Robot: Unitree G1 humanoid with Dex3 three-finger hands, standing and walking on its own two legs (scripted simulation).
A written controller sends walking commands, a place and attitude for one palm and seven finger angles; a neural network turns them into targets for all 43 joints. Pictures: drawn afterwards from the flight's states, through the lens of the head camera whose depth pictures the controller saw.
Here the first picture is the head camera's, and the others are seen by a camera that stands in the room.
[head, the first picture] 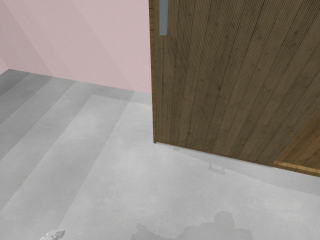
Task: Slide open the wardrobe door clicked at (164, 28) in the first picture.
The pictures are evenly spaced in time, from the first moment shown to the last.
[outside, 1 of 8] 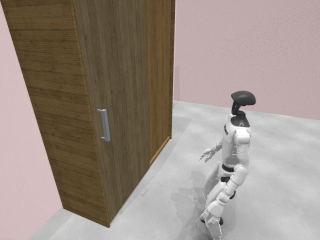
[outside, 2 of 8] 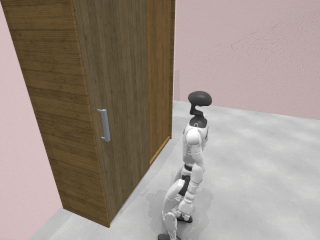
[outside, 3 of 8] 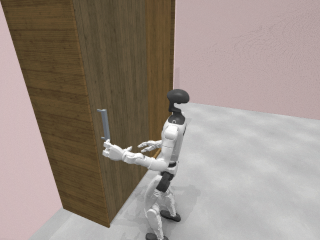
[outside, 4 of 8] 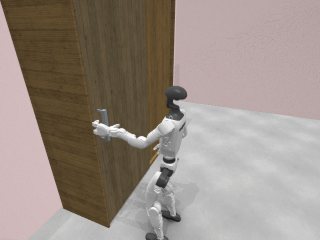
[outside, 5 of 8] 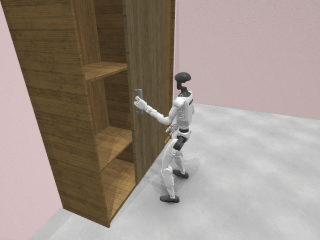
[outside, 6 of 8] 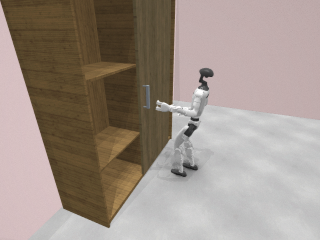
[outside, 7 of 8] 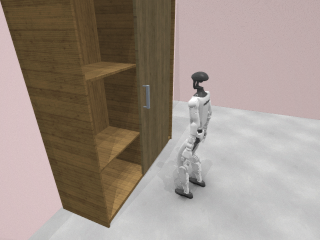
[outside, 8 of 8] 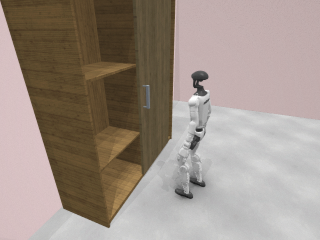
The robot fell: no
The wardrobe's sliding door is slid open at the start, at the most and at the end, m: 0.00 0.70 0.68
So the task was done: yes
